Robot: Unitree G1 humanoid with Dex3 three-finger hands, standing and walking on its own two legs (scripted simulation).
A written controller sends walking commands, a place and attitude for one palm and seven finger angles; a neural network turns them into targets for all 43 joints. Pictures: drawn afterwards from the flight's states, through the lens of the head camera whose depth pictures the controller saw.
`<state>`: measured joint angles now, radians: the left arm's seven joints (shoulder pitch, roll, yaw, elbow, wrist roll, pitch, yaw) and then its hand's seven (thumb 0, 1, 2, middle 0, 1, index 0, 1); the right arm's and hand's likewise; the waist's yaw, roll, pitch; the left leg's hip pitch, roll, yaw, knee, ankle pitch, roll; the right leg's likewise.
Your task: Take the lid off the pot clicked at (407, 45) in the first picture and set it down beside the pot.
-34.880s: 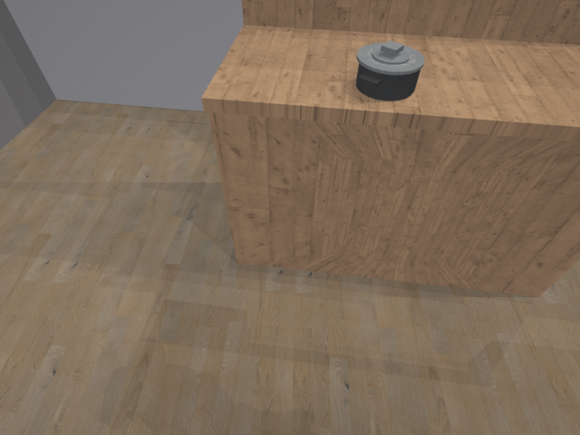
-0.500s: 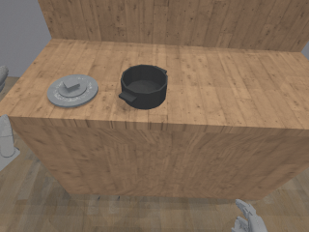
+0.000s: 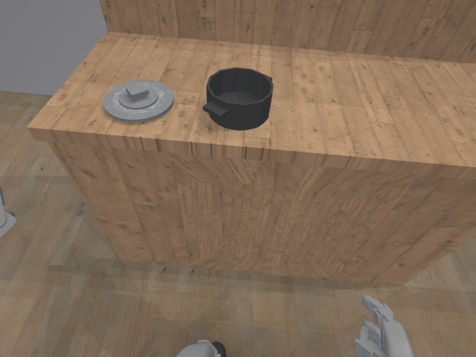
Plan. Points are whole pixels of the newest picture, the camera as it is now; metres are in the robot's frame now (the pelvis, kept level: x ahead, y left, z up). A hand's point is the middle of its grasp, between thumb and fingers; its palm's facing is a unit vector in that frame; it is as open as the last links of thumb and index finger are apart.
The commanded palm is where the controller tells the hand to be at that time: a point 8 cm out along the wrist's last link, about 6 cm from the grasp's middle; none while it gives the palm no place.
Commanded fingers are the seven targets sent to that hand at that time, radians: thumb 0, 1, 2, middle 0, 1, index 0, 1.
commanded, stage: step back with the hand held close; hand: left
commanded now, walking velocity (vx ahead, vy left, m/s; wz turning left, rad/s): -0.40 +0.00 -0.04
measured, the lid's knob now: (137, 90) +0.67 +0.29 +0.06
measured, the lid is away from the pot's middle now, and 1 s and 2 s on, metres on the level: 0.25 0.25 0.25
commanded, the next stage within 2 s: stop stepping back and stand still in 0.18 s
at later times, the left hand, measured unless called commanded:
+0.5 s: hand out of the picture +0.02 +0.22 +0.25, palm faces +0.30 -0.79 -0.53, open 7.4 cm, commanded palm -0.03 +0.29 +0.25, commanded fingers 0.00 0.90 0.90 -0.20 -0.30 -0.20 -0.30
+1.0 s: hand out of the picture -0.05 +0.23 +0.25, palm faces +0.35 -0.76 -0.55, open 7.4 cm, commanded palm -0.09 +0.31 +0.25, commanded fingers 0.00 0.90 0.90 -0.20 -0.30 -0.20 -0.30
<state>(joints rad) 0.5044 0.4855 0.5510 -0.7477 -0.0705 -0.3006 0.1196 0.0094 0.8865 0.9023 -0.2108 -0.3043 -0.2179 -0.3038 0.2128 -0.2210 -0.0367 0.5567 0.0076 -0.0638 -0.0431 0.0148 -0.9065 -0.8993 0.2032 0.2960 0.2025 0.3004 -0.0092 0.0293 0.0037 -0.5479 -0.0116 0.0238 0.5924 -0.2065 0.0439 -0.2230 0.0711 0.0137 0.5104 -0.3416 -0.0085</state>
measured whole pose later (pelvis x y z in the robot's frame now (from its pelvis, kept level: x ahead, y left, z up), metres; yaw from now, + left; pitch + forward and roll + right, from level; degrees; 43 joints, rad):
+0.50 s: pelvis -0.17 +0.02 +0.00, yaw -3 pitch +1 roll -3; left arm 0.64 0.55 0.55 -0.91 -0.09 -0.20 0.11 0.01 0.89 0.90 -0.21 -0.30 -0.22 -0.30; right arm 0.24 -0.16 0.00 0.56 0.00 -0.08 -0.03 0.01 -0.90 -0.90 0.21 0.30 0.20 0.30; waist -0.02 -0.03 0.00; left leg -0.60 0.01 0.01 0.69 -0.28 0.00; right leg -0.16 0.05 -0.06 0.47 -0.33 -0.04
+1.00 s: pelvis -0.23 +0.03 -0.01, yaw -2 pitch -1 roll -2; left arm 0.60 0.56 0.51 -0.87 -0.05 -0.25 0.13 0.01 0.88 0.90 -0.21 -0.30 -0.22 -0.30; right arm 0.29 -0.18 0.00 0.66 0.01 -0.10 -0.04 0.02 -0.90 -0.90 0.21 0.30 0.20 0.30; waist 0.00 -0.01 0.00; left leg -0.41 0.05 -0.02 0.99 -0.48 0.01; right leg -0.34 0.03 -0.08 0.63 -0.27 -0.04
